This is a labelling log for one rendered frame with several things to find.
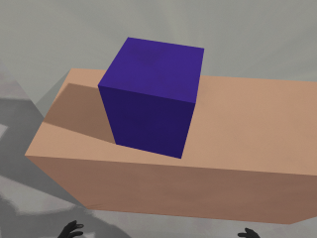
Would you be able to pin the right robot hand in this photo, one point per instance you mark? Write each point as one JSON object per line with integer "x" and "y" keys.
{"x": 250, "y": 234}

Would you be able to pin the left robot hand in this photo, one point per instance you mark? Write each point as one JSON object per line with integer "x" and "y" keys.
{"x": 65, "y": 233}

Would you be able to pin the pedestal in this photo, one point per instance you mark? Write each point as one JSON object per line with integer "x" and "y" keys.
{"x": 250, "y": 153}

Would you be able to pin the carton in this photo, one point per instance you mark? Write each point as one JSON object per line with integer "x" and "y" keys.
{"x": 149, "y": 93}

